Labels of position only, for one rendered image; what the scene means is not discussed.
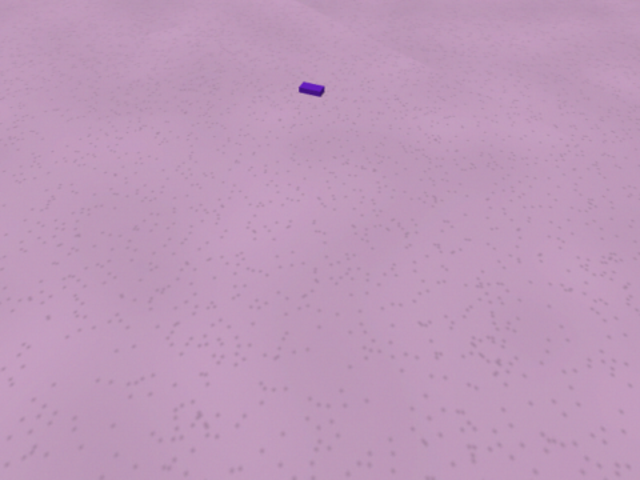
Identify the small box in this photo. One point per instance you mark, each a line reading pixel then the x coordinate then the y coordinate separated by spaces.
pixel 311 89

